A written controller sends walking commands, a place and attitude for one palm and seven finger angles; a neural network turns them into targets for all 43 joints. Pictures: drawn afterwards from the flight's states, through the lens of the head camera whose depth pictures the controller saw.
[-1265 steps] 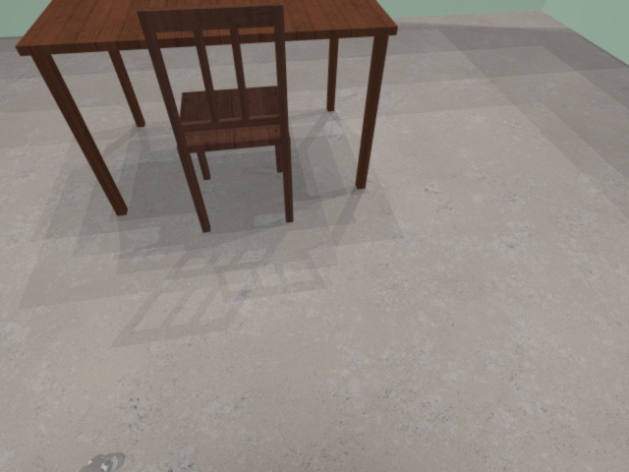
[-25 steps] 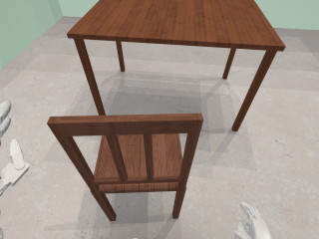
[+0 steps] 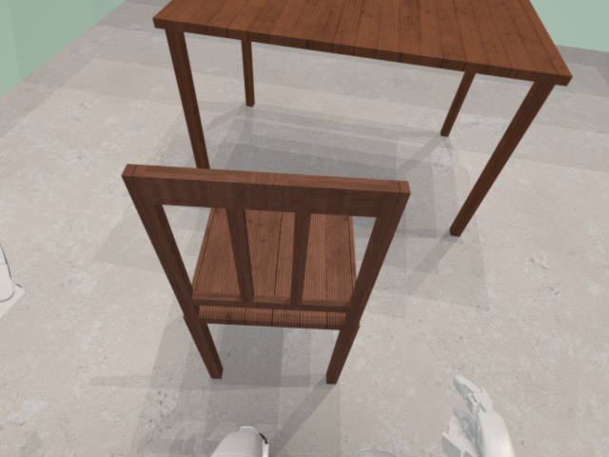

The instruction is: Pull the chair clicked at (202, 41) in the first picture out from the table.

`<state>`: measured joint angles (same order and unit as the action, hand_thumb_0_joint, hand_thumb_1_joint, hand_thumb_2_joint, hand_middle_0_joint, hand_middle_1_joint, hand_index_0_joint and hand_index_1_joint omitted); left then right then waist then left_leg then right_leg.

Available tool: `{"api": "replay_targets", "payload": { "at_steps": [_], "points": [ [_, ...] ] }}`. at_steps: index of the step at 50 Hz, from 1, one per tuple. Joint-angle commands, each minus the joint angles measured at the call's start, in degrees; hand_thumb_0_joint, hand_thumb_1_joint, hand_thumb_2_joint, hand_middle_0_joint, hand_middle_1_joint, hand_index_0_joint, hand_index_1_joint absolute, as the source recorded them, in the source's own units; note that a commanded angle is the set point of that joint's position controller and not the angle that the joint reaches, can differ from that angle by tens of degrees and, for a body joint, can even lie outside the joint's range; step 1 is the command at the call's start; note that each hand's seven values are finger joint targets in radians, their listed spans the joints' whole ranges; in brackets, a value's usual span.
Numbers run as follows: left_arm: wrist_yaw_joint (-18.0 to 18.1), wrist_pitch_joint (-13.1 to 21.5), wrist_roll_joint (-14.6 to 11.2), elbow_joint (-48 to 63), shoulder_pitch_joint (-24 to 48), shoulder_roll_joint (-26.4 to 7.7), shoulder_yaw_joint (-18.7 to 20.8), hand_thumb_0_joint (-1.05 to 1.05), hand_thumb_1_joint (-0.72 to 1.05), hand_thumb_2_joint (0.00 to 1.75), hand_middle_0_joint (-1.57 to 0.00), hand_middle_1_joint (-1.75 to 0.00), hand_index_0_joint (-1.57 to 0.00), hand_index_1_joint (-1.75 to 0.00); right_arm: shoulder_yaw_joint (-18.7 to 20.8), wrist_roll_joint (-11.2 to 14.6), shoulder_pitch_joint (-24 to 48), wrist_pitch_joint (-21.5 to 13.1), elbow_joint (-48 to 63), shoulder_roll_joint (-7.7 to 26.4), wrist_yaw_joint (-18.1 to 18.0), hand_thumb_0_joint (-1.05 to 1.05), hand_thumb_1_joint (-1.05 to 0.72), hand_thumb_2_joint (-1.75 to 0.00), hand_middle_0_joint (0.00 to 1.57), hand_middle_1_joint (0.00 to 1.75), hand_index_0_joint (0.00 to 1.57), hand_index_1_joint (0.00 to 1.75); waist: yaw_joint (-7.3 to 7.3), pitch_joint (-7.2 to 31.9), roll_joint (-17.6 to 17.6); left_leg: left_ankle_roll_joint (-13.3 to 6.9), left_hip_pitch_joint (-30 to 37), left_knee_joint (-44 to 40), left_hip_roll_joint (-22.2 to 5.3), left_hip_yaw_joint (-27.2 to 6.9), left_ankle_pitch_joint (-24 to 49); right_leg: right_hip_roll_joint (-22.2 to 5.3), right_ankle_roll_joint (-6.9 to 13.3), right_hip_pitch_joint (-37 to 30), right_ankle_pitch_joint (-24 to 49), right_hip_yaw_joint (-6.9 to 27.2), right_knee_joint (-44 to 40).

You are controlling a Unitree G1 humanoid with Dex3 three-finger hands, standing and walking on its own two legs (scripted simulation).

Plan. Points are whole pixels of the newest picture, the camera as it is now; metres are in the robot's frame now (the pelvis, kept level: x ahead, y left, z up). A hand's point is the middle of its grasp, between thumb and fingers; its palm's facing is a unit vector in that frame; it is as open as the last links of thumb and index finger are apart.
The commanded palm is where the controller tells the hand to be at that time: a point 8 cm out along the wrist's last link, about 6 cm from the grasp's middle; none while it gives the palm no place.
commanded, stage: step back with the hand held close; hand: left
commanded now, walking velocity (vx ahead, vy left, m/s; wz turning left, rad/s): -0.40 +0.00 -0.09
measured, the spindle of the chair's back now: (242, 258) +0.44 +0.14 -0.08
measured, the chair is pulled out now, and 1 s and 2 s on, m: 0.58 0.58 0.58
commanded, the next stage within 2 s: stop stepping back and stand still in 0.02 s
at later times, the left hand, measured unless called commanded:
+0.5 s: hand out of the picture +0.13 +0.27 +0.20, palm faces +0.35 -0.77 -0.54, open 7.5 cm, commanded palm +0.08 +0.31 +0.20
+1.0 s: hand out of the picture +0.12 +0.29 +0.18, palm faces +0.41 -0.77 -0.48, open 7.4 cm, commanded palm none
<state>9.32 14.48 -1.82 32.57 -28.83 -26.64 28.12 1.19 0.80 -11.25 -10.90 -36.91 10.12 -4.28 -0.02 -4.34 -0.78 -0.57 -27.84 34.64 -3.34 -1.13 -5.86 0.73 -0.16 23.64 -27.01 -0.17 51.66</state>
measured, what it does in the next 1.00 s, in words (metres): steps on the spot: right foot, then left foot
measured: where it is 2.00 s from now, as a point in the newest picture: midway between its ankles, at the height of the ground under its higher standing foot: outside the picture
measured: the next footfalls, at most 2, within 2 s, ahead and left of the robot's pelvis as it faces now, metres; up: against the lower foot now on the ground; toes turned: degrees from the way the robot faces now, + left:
right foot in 0.06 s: +0.00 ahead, -0.13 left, +0.00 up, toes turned -1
left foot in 0.28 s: +0.02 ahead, +0.12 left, +0.00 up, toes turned -1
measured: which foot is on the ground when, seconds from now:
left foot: down 0.00-0.08, up 0.10-0.26, down 0.28-1.00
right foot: up 0.00-0.04, down 0.06-1.00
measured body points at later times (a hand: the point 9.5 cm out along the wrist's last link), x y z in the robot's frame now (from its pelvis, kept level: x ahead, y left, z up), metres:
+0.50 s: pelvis -0.07 +0.02 +0.01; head -0.06 +0.04 +0.46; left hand +0.10 +0.31 +0.23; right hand +0.07 -0.22 -0.06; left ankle -0.02 +0.12 -0.72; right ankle -0.04 -0.13 -0.72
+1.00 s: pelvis -0.09 +0.02 +0.02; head -0.10 +0.03 +0.47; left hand +0.09 +0.33 +0.20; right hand +0.06 -0.22 -0.06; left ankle -0.02 +0.12 -0.72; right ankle -0.04 -0.13 -0.72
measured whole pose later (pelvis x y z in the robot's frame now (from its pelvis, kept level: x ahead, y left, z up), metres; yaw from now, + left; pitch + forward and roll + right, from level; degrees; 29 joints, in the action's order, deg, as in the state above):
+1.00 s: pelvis -0.09 +0.02 +0.02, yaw -1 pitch -2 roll -2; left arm 7.6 12.1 -0.1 23.3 -29.5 -24.6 23.1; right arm -0.2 0.8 -14.6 -10.7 -38.1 11.2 -3.9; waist 0.0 0.0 -0.7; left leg -1.5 -17.5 29.3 -0.5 -0.3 -9.8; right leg -0.8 -0.8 14.0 -9.3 -0.6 24.9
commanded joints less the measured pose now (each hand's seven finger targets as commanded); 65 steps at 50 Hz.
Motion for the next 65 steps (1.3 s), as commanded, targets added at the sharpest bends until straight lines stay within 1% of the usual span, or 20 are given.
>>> {"api": "replay_targets", "payload": {
  "at_steps": [1, 3, 5, 6, 8, 10, 12, 15, 17, 21, 24, 31, 38, 48, 49, 51, 55, 57, 61, 65],
  "points": [
    [-0.01, 4.75, -1.35, 10.81, -0.67, -11.19, 8.43, 0.00, 0.90, 0.90, -0.20, -0.30, -0.20, -0.30, 2.84, -0.82, 2.68, -4.13, 6.59, 9.27, -0.55, 0.00, -0.90, -0.90, 0.20, 0.30, 0.20, 0.30, 1.57, 10.85, -11.75, -5.53, 5.51, -14.56, -11.71, -11.19, -17.15, -2.74, 1.60, -11.03, 3.34, 0.07, -20.38],
    [-0.93, 5.78, -1.08, 10.44, 2.36, -11.84, 7.54, 0.00, 0.90, 0.90, -0.20, -0.30, -0.20, -0.30, 2.86, -1.05, 2.50, -4.53, 6.01, 8.85, -0.24, 0.00, -0.90, -0.90, 0.20, 0.30, 0.20, 0.30, 1.12, 11.24, -5.35, -1.66, 8.40, -0.10, -5.80, -4.88, -18.10, -7.31, 4.10, -9.71, 12.66, 1.60, -33.30],
    [-1.32, 5.36, -1.37, 8.52, 4.48, -12.99, 5.14, 0.00, 0.90, 0.90, -0.20, -0.30, -0.20, -0.30, 3.69, -0.05, 1.10, -4.69, 5.34, 8.94, -0.37, 0.00, -0.90, -0.90, 0.20, 0.30, 0.20, 0.30, 1.60, 11.47, 20.24, 2.93, 6.33, 38.60, 8.09, 1.95, -23.81, -23.72, 14.81, 2.21, 17.32, 22.66, -42.23],
    [-1.20, 3.41, -1.08, 6.64, 3.90, -11.51, 4.12, 0.00, 0.90, 0.90, -0.20, -0.30, -0.20, -0.30, 4.10, -0.19, 3.70, -3.80, 5.92, 9.41, -0.27, 0.00, -0.90, -0.90, 0.20, 0.30, 0.20, 0.30, 0.82, 6.74, 20.75, 2.01, -1.55, 46.93, 5.67, -3.08, -26.15, -26.35, 16.43, 1.53, 32.99, 22.37, -38.31],
    [-0.83, 0.95, -1.16, 2.71, -1.62, -7.99, 5.06, 0.00, 0.90, 0.90, -0.20, -0.30, -0.20, -0.30, 0.31, 0.37, 5.62, -0.62, 8.10, 4.30, -0.05, 0.00, -0.90, -0.90, 0.20, 0.30, 0.20, 0.30, -0.93, 8.29, 11.47, 1.49, -3.39, 36.94, 0.07, -4.92, -24.38, -20.36, 10.84, -8.77, 48.36, 8.61, -26.27],
    [-0.21, 0.39, -0.39, 4.51, -1.98, -7.78, 4.22, 0.00, 0.90, 0.90, -0.20, -0.30, -0.20, -0.30, -0.36, 1.11, 7.18, 1.04, 10.41, 5.31, -0.40, 0.00, -0.90, -0.90, 0.20, 0.30, 0.20, 0.30, -0.83, 8.10, 6.63, -0.03, 1.53, 10.59, 0.33, -1.81, -20.44, -16.63, 6.66, -11.99, 49.98, 6.45, -20.64],
    [0.61, 1.36, -0.50, 9.10, -5.06, -9.17, 5.51, 0.00, 0.90, 0.90, -0.20, -0.30, -0.20, -0.30, 0.63, 0.74, 3.94, 0.55, 10.54, 6.76, -0.82, 0.00, -0.90, -0.90, 0.20, 0.30, 0.20, 0.30, -0.65, 11.74, 1.60, -0.38, 11.83, -12.35, 2.52, 3.59, -7.73, -12.06, 3.30, -13.57, 34.86, 4.25, -18.08],
    [1.19, 2.49, 0.23, 18.39, -4.80, -12.35, 6.64, 0.00, 0.90, 0.90, -0.20, -0.30, -0.20, -0.30, 3.72, 1.39, 2.10, -1.20, 11.56, 10.10, -0.72, 0.00, -0.90, -0.90, 0.20, 0.30, 0.20, 0.30, 0.42, 14.65, -7.58, -5.62, 26.25, -12.85, -11.99, -10.13, 14.41, -4.70, -0.80, -2.31, 3.99, 0.92, -11.65],
    [0.62, 1.49, -0.23, 17.81, -6.01, -12.45, 7.45, 0.00, 0.90, 0.90, -0.20, -0.30, -0.20, -0.30, 1.77, -0.34, 4.28, -2.09, 10.40, 7.28, -0.37, 0.00, -0.90, -0.90, 0.20, 0.30, 0.20, 0.30, -0.19, 10.05, -19.86, -6.50, 15.90, -17.68, -11.95, -14.70, 5.54, -4.10, -0.87, -3.61, -1.98, 0.40, -8.00],
    [-0.16, 1.43, -0.27, 10.99, -5.30, -11.39, 6.94, 0.00, 0.90, 0.90, -0.20, -0.30, -0.20, -0.30, 1.59, 0.91, 1.37, -2.05, 8.07, 8.86, 0.06, 0.00, -0.90, -0.90, 0.20, 0.30, 0.20, 0.30, -0.19, 7.48, -6.51, -3.71, 5.94, -12.76, -7.00, -7.75, -13.54, -3.39, -0.33, -16.97, 12.17, -1.55, -28.60],
    [-0.66, 0.45, -0.40, 4.48, -3.71, -8.45, 5.34, 0.00, 0.90, 0.90, -0.20, -0.30, -0.20, -0.30, 2.20, 1.01, 2.17, -0.98, 7.77, 9.56, -0.19, 0.00, -0.90, -0.90, 0.20, 0.30, 0.20, 0.30, -0.53, 4.23, -4.32, -2.05, 2.73, -14.93, -3.34, -4.49, -32.53, -2.43, 1.20, -11.45, 0.72, 0.03, -29.07],
    [-0.12, -1.75, 0.02, 3.47, 2.85, -6.27, -0.42, 0.00, 0.90, 0.90, -0.20, -0.30, -0.20, -0.30, 0.97, -0.06, 2.67, -0.66, 6.67, 8.33, -1.26, 0.00, -0.90, -0.90, 0.20, 0.30, 0.20, 0.30, -0.76, 5.61, 3.19, -2.44, 11.74, -7.50, -0.11, -2.56, -24.22, -6.27, 3.48, -4.03, -3.64, 6.94, -35.48],
    [1.18, -0.59, 1.12, 10.05, 4.19, -8.33, 1.89, 0.00, 0.90, 0.90, -0.20, -0.30, -0.20, -0.30, 0.48, 0.05, 3.75, -1.50, 7.41, 7.80, -1.85, 0.00, -0.90, -0.90, 0.20, 0.30, 0.20, 0.30, 0.13, 3.92, -8.25, -3.28, 8.01, -17.16, -3.02, -7.76, -26.26, -3.39, 1.72, -9.12, 4.32, 3.62, -29.88],
    [-0.05, 0.21, 0.64, 2.57, 0.88, -6.40, 0.93, 0.00, 0.90, 0.90, -0.20, -0.30, -0.20, -0.30, 1.03, 0.18, 2.45, -2.56, 7.64, 7.97, -1.41, 0.00, -0.90, -0.90, 0.20, 0.30, 0.20, 0.30, -0.12, 5.31, -0.95, -2.10, 10.05, -16.08, -2.18, -5.83, -22.88, -3.98, 1.10, -10.06, 5.90, 4.38, -33.65],
    [-8.58, -9.98, 4.99, -39.12, 4.65, 5.86, -20.97, 0.00, 0.90, 0.90, -0.20, -0.30, -0.20, -0.30, 3.50, -1.11, 1.53, -0.66, -4.38, 16.02, 4.10, 0.00, -0.90, -0.90, 0.20, 0.30, 0.20, 0.30, -3.31, 1.85, -1.93, -3.19, 4.07, -7.65, -3.53, -9.85, -5.24, -6.11, 2.07, -3.45, 18.25, 0.11, -21.11],
    [-9.76, -15.10, 4.02, -42.79, 3.85, 10.34, -22.36, 0.00, 0.90, 0.90, -0.20, -0.30, -0.20, -0.30, 2.18, -1.32, -2.04, 4.86, -4.53, 9.41, 3.96, 0.00, -0.90, -0.90, 0.20, 0.30, 0.20, 0.30, -1.14, 7.18, 4.39, -2.36, 5.87, -9.06, -4.03, -8.65, -12.76, -6.21, 1.83, -5.41, 6.19, 0.02, -25.24],
    [-8.97, -16.17, 4.23, -54.55, 10.37, 5.92, -23.33, 0.00, 0.90, 0.90, -0.20, -0.30, -0.20, -0.30, 1.75, -2.80, -3.08, 10.05, -4.04, 9.81, 4.47, 0.00, -0.90, -0.90, 0.20, 0.30, 0.20, 0.30, -0.93, -0.06, 12.13, -2.61, 2.60, -4.02, 2.17, -7.15, -22.29, -8.07, 5.51, 0.26, -6.95, 4.90, -29.99],
    [-8.81, -15.82, 3.79, -61.41, 12.52, 5.16, -24.41, 0.00, 0.90, 0.90, -0.20, -0.30, -0.20, -0.30, 1.32, -2.72, -5.53, 10.47, -6.34, 8.98, 4.53, 0.00, -0.90, -0.90, 0.20, 0.30, 0.20, 0.30, -1.76, 2.68, 10.01, -2.31, 7.39, -1.81, 2.72, -5.97, -16.92, -9.33, 6.86, 0.71, -3.70, 6.24, -29.79],
    [-8.80, -15.64, 3.19, -74.17, 8.99, 6.31, -26.34, 0.00, 0.90, 0.90, -0.20, -0.30, -0.20, -0.30, 0.56, -2.53, -4.67, 9.64, -9.90, 9.55, 4.16, 0.00, -0.90, -0.90, 0.20, 0.30, 0.20, 0.30, 0.60, 1.70, -11.63, -3.25, 3.29, -17.82, -1.96, -12.94, -21.47, -3.11, 2.75, -6.73, 5.21, 1.48, -22.68],
    [-8.36, -14.55, 2.69, -83.53, 4.09, 8.95, -26.93, 0.00, 0.90, 0.90, -0.20, -0.30, -0.20, -0.30, 0.28, -1.76, -6.87, 9.30, -13.43, 6.65, 3.03, 0.00, -0.90, -0.90, 0.20, 0.30, 0.20, 0.30, 1.51, 5.40, -11.97, -3.28, 9.58, -16.35, -1.21, -9.50, -11.79, -3.48, 2.93, -12.03, 14.31, 1.61, -26.62]
  ]
}}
